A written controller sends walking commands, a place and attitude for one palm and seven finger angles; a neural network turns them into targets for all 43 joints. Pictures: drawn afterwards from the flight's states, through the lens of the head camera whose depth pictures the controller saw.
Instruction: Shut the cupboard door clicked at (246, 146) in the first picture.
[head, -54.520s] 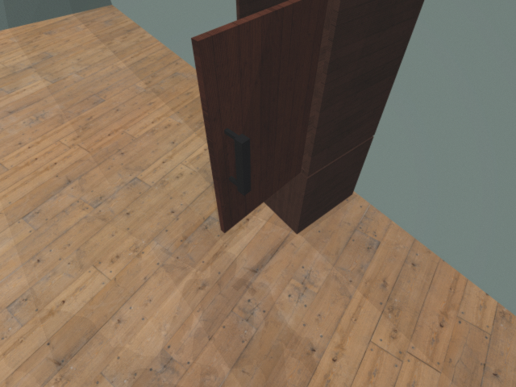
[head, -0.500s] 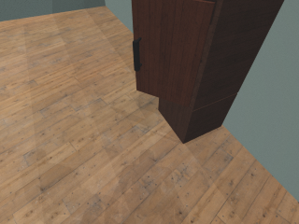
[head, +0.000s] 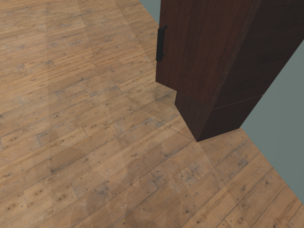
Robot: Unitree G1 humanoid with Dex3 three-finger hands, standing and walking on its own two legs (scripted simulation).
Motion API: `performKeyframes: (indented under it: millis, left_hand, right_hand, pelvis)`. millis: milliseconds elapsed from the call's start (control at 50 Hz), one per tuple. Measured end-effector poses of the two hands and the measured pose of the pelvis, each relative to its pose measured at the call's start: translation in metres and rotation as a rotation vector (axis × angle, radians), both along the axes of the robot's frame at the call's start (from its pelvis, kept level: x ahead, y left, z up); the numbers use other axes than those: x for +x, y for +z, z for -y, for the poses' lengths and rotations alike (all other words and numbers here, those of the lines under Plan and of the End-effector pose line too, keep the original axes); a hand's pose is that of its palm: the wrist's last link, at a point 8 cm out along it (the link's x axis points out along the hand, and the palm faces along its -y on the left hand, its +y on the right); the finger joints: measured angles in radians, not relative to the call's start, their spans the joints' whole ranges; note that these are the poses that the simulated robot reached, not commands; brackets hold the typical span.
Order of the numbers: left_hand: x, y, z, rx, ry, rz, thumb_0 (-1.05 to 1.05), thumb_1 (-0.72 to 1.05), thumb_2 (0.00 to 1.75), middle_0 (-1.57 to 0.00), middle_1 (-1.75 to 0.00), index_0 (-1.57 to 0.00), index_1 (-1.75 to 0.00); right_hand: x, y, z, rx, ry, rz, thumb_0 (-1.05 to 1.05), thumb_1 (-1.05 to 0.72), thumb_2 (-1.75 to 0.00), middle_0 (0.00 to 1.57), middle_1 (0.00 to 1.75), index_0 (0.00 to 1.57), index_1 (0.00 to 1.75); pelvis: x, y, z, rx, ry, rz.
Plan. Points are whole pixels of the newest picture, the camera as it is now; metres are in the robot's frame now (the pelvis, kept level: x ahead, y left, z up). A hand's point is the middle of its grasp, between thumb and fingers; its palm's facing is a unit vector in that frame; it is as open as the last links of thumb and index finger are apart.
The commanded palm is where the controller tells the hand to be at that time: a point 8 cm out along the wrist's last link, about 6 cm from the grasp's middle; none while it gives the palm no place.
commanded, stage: walk to a spot facing it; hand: left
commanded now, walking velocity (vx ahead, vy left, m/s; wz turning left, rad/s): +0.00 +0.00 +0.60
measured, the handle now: (162, 43) +0.96 -0.03 -0.04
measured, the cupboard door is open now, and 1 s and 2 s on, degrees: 37 37 37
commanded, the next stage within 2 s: turn to face it in 1.50 s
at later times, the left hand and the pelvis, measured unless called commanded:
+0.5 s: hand out of the picture +0.05 +0.20 -0.14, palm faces +0.28 -0.91 -0.31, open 7.3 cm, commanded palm none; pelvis -0.01 -0.03 +0.00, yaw +18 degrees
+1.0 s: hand out of the picture -0.06 +0.20 -0.16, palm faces +0.59 -0.76 -0.25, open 7.3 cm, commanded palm none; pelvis +0.02 -0.01 +0.01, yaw +36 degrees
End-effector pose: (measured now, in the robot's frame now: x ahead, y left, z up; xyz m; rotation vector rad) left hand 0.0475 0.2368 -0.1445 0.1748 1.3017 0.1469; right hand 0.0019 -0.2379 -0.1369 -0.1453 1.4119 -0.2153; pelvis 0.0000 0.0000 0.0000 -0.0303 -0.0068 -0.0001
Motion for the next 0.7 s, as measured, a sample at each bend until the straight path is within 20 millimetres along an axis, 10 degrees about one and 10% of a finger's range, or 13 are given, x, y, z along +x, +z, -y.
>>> performKeyframes:
  millis: [220,420,560,700]
  left_hand:
    - [-0.004,0.007,-0.032,0.014,0.103,0.033,0.00,0.91,0.90,-0.20,-0.30,-0.20,-0.30]
    - [0.002,0.033,-0.022,0.086,0.189,0.159,0.00,0.91,0.90,-0.20,-0.30,-0.20,-0.30]
    - [-0.042,0.038,0.003,0.131,0.286,0.136,0.00,0.91,0.90,-0.20,-0.30,-0.20,-0.30]
    - [-0.096,0.028,0.021,0.092,0.416,0.073,0.00,0.91,0.89,-0.21,-0.30,-0.21,-0.30]
  right_hand:
    - [0.039,0.015,-0.015,-0.032,0.144,0.052,0.00,-0.91,-0.90,0.20,0.30,0.20,0.29]
    - [0.076,0.009,0.020,-0.020,0.259,0.064,0.00,-0.91,-0.90,0.20,0.30,0.20,0.30]
    - [0.125,-0.001,0.040,-0.002,0.355,0.112,0.01,-0.91,-0.90,0.20,0.30,0.20,0.29]
    - [0.170,0.009,0.014,0.021,0.496,0.154,0.01,-0.91,-0.90,0.20,0.29,0.20,0.29]
  pelvis:
    - [-0.004,0.007,-0.013,0.001,0.109,-0.041]
    - [-0.007,0.008,0.018,0.003,0.248,-0.051]
    - [-0.007,0.004,0.039,0.036,0.351,-0.030]
    - [-0.005,0.006,0.040,0.062,0.464,-0.019]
